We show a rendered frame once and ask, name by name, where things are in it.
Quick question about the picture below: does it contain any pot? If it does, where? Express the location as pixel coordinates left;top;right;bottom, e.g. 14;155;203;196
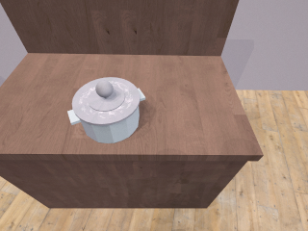
67;89;145;143

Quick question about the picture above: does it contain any lid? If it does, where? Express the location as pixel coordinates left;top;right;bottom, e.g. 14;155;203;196
72;77;141;126

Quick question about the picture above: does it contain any knob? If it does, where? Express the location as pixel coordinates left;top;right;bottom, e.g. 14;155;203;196
95;80;114;98

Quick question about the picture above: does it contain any table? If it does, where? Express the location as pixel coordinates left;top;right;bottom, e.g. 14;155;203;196
0;0;264;209

